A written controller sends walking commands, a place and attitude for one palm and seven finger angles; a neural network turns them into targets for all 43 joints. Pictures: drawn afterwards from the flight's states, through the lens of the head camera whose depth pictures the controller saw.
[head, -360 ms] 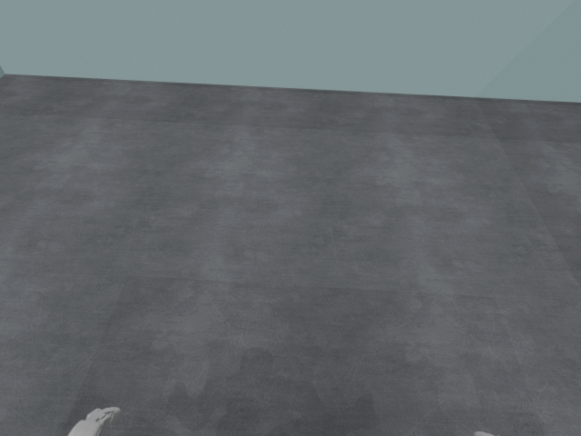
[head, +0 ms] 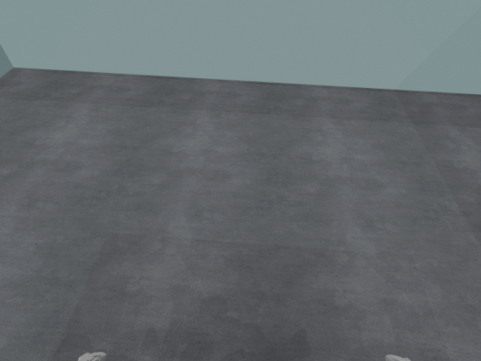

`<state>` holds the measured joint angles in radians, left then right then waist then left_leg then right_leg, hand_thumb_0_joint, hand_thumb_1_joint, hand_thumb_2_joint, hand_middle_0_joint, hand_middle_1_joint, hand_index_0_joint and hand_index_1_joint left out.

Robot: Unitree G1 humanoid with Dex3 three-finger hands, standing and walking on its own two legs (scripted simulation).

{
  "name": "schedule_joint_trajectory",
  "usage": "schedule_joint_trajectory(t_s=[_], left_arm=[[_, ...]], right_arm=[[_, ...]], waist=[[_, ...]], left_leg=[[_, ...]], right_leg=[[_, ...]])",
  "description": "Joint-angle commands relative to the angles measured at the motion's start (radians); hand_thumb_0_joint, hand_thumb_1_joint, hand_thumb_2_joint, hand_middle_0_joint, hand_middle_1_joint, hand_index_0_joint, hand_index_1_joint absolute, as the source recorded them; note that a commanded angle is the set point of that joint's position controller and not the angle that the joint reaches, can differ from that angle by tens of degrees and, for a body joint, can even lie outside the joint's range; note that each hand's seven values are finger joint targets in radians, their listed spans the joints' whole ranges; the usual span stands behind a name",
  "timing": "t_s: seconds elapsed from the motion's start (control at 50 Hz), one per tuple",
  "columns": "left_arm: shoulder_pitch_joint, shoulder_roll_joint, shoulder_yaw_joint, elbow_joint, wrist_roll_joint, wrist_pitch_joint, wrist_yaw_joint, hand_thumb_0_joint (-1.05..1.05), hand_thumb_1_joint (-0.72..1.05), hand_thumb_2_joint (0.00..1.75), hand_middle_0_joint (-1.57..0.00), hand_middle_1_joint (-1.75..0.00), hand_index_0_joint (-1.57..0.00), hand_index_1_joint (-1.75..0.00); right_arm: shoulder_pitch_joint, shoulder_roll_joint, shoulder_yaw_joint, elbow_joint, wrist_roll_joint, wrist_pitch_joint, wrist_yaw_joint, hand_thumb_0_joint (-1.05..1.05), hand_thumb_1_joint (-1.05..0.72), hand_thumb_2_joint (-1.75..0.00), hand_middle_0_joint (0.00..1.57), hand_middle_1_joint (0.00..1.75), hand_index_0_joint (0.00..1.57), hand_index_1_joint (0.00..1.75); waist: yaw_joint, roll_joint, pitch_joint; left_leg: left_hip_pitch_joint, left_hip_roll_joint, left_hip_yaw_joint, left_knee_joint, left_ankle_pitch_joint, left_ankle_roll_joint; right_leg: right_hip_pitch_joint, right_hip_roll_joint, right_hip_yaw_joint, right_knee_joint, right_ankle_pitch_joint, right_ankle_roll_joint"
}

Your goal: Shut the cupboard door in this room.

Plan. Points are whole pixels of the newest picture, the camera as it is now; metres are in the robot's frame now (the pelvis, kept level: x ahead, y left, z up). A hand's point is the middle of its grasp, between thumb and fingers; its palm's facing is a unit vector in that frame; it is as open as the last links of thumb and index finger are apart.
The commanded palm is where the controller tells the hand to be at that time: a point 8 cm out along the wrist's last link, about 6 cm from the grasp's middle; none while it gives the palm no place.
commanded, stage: stand and wait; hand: left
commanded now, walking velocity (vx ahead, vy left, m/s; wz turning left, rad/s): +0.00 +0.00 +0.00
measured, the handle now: out of the picture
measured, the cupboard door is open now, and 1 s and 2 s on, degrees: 78 78 78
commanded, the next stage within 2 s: turn or walk to find it in 0.54 s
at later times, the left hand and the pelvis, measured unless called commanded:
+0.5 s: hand out of the picture +0.05 +0.24 -0.15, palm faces -0.04 -0.94 -0.34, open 7.4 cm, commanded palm none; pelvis -0.03 -0.01 +0.00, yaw +0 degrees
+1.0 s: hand out of the picture +0.00 +0.22 -0.18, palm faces +0.07 -0.97 -0.24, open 7.4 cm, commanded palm none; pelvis -0.05 +0.01 -0.01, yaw +6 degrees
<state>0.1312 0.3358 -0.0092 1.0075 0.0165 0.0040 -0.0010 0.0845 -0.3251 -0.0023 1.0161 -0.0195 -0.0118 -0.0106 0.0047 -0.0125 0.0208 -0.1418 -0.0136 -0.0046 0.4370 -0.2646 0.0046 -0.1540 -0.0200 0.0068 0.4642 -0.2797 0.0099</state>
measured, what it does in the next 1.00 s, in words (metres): stands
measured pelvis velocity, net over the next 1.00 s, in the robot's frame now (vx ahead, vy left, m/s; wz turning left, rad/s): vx -0.05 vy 0.01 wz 0.10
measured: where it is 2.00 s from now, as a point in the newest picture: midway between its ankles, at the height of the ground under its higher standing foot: outside the picture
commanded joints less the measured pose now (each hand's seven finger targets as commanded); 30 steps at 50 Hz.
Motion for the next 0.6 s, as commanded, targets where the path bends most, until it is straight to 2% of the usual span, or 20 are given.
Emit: schedule_joint_trajectory(t_s=[0.0,0.08,0.12,0.22,0.36,0.5,0.58], left_arm=[[-0.056,0.212,0.05,-0.057,-0.006,-0.025,0.015,0.0,0.9,0.9,-0.2,-0.3,-0.2,-0.3],[-0.055,0.214,0.049,-0.038,-0.006,-0.025,0.013,0.0,0.9,0.9,-0.2,-0.3,-0.2,-0.3],[-0.054,0.218,0.049,-0.03,-0.006,-0.027,0.012,0.0,0.9,0.9,-0.2,-0.3,-0.2,-0.3],[-0.049,0.22,0.046,-0.01,-0.008,-0.03,0.011,0.0,0.9,0.9,-0.2,-0.3,-0.2,-0.3],[-0.05,0.222,0.043,0.011,-0.007,-0.028,0.01,0.0,0.9,0.9,-0.2,-0.3,-0.2,-0.3],[-0.049,0.22,0.044,0.014,-0.006,-0.028,0.008,0.0,0.9,0.9,-0.2,-0.3,-0.2,-0.3],[-0.042,0.212,0.049,0.006,-0.005,-0.021,0.01,0.0,0.9,0.9,-0.2,-0.3,-0.2,-0.3]], right_arm=[[-0.05,-0.217,-0.046,-0.055,0.006,-0.024,-0.01,0.0,-0.9,-0.9,0.2,0.3,0.2,0.3],[-0.048,-0.218,-0.043,-0.035,0.007,-0.023,-0.008,0.0,-0.9,-0.9,0.2,0.3,0.2,0.3],[-0.04,-0.219,-0.043,-0.027,0.009,-0.022,-0.007,0.0,-0.9,-0.9,0.2,0.3,0.2,0.3],[-0.031,-0.223,-0.041,-0.002,0.01,-0.023,-0.005,0.0,-0.9,-0.9,0.2,0.3,0.2,0.3],[-0.018,-0.228,-0.036,0.023,0.008,-0.022,-0.004,0.0,-0.9,-0.9,0.2,0.3,0.2,0.3],[-0.002,-0.226,-0.037,0.034,0.008,-0.021,-0.001,0.0,-0.9,-0.9,0.2,0.3,0.2,0.3],[0.006,-0.218,-0.038,0.027,0.006,-0.017,0.002,0.0,-0.9,-0.9,0.2,0.3,0.2,0.3]], waist=[[-0.005,0.008,-0.077],[-0.003,0.017,-0.049],[-0.005,0.0,-0.06],[-0.005,0.005,-0.071],[-0.004,0.005,-0.026],[-0.006,0.0,-0.011],[-0.003,0.008,-0.006]], left_leg=[[0.028,0.12,-0.078,-0.062,0.295,0.033],[0.011,0.12,-0.084,-0.087,0.212,0.032],[0.015,0.12,-0.087,-0.087,0.202,0.03],[0.024,0.124,-0.09,-0.099,0.185,0.028],[-0.003,0.123,-0.097,-0.125,0.115,0.025],[-0.019,0.12,-0.099,-0.132,0.074,0.022],[-0.059,0.117,-0.11,-0.115,0.081,0.025]], right_leg=[[0.02,-0.098,0.081,-0.071,0.293,-0.042],[0.006,-0.1,0.091,-0.103,0.214,-0.042],[0.012,-0.1,0.097,-0.112,0.207,-0.044],[0.015,-0.103,0.104,-0.129,0.187,-0.045],[-0.015,-0.099,0.113,-0.16,0.088,-0.043],[-0.036,-0.098,0.13,-0.18,0.019,-0.044],[-0.036,-0.102,0.111,-0.153,0.001,-0.038]])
